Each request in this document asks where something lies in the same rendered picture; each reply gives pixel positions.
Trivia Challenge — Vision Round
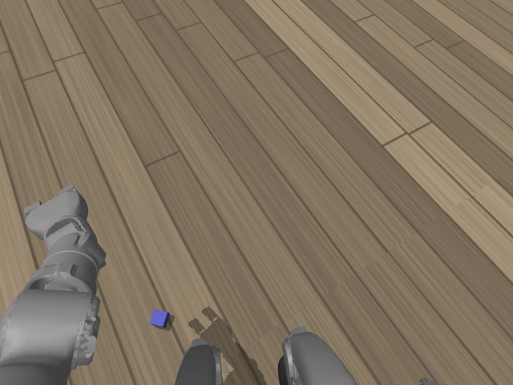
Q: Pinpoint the cube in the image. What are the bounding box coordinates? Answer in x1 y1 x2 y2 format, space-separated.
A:
149 309 170 328

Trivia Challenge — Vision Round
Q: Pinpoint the left robot arm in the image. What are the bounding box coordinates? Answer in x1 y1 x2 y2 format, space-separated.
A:
0 215 106 385

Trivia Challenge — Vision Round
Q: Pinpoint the left robot hand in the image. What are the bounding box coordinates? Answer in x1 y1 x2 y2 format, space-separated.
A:
24 184 106 269

